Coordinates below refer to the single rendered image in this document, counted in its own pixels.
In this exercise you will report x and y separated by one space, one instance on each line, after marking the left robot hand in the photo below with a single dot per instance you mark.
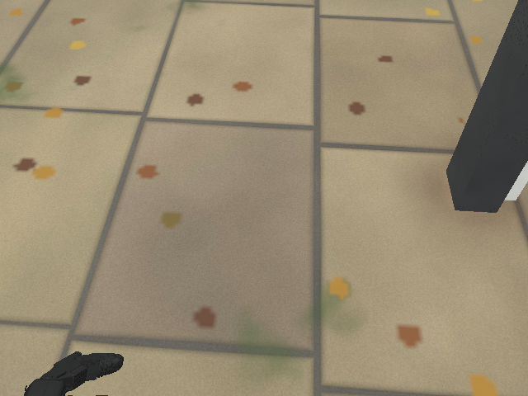
72 371

